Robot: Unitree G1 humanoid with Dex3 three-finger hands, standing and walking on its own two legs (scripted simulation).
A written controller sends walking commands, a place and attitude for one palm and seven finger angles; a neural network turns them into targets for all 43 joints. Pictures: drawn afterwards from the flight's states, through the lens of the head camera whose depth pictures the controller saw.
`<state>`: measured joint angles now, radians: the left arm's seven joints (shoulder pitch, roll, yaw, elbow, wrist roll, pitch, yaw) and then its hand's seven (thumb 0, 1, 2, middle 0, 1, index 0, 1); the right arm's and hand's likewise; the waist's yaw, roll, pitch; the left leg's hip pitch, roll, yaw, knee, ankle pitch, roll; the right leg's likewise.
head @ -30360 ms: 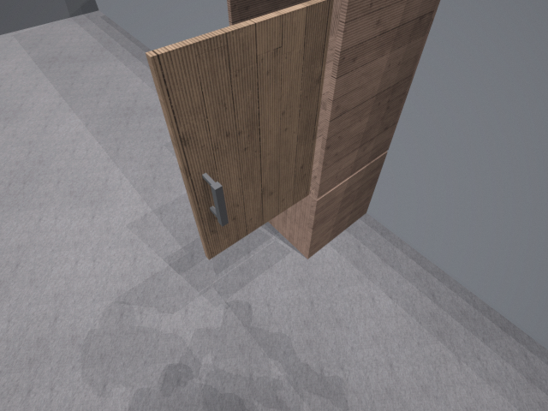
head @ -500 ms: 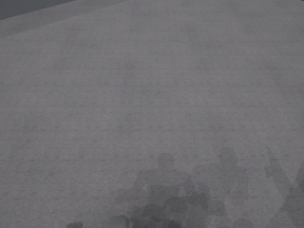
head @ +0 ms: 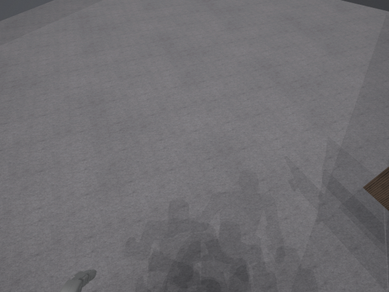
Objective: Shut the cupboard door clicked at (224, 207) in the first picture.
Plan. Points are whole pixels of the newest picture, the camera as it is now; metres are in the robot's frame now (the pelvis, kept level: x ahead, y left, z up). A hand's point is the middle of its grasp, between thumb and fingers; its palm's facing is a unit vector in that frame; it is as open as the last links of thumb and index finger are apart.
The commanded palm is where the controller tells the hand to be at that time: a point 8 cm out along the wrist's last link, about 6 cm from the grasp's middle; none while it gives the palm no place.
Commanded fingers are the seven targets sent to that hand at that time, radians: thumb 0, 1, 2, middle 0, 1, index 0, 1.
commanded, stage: turn to face it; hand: left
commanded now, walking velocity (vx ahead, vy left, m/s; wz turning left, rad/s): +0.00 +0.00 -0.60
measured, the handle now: out of the picture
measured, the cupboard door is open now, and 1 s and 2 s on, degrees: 63 63 63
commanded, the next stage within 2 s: take the last steps up to it in 1.56 s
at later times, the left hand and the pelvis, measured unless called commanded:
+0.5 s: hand (113, 280) +0.16 +0.20 -0.16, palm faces -0.24 -0.95 -0.19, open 7.4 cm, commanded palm none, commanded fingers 0.00 0.90 0.90 -0.20 -0.30 -0.20 -0.30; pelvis +0.02 +0.02 +0.02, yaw -17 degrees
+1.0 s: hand (156, 262) +0.20 +0.11 -0.15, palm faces -0.52 -0.82 -0.23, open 7.4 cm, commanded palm none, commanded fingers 0.00 0.90 0.90 -0.20 -0.30 -0.20 -0.30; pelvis +0.03 -0.02 +0.01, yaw -34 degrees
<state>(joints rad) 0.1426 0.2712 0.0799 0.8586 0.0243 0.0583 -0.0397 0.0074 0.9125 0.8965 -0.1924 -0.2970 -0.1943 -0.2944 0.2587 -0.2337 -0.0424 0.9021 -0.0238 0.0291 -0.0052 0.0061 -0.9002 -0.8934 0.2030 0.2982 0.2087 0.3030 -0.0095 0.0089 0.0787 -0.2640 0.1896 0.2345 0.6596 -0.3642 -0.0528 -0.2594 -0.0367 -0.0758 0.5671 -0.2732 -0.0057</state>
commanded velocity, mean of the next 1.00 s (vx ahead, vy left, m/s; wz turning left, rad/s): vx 0.00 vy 0.00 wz -0.60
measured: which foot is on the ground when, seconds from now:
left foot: down 0.00-0.00, up 0.02-0.30, down 0.32-0.70, up 0.72-1.00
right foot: down 0.00-0.32, up 0.34-0.68, down 0.70-1.00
